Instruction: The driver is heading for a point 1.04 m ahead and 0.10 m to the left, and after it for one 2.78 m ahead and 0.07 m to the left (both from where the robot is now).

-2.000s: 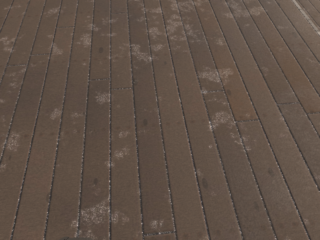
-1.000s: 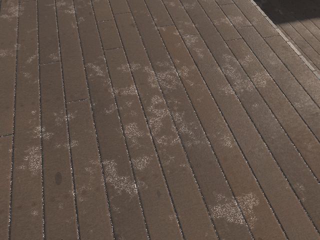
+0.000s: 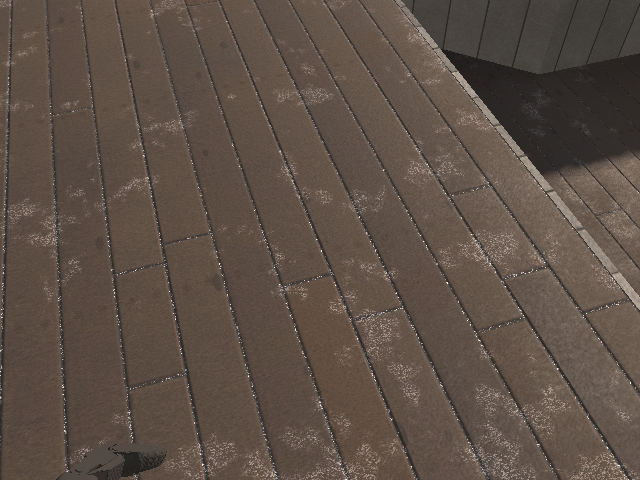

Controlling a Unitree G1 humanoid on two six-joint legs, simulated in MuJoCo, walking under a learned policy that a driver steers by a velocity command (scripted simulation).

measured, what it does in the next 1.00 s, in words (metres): walks ahead: left foot, then right foot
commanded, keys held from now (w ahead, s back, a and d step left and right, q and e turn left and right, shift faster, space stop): w+q+shift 0.38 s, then w+e+shift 0.62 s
